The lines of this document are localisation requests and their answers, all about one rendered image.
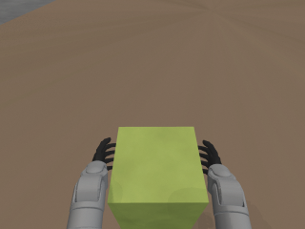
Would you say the robot left hand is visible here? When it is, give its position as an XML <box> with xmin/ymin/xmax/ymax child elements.
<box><xmin>92</xmin><ymin>137</ymin><xmax>116</xmax><ymax>171</ymax></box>

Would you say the right robot forearm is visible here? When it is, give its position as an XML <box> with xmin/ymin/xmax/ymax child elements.
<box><xmin>207</xmin><ymin>164</ymin><xmax>252</xmax><ymax>229</ymax></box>

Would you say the left robot forearm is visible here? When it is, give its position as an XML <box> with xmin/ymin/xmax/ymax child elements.
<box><xmin>66</xmin><ymin>160</ymin><xmax>108</xmax><ymax>229</ymax></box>

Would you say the carton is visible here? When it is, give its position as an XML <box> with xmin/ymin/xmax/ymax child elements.
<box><xmin>107</xmin><ymin>127</ymin><xmax>209</xmax><ymax>229</ymax></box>

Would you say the robot right hand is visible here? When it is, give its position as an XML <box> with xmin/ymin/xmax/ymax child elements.
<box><xmin>197</xmin><ymin>140</ymin><xmax>222</xmax><ymax>175</ymax></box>

